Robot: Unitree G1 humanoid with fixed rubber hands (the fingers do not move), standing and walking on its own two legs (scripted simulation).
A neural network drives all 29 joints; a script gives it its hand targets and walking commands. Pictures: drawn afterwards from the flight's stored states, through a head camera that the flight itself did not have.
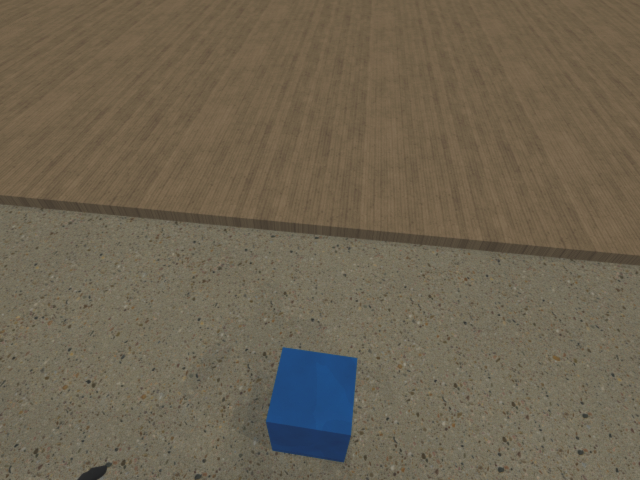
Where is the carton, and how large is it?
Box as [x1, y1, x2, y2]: [266, 347, 356, 461]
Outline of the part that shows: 283,347 266,419 272,450 343,461 350,436 356,358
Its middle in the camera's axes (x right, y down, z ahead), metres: -0.02 +0.48 +1.10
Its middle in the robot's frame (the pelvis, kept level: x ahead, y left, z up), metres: +0.46 +0.02 -0.66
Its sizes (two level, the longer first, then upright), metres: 0.210 0.200 0.250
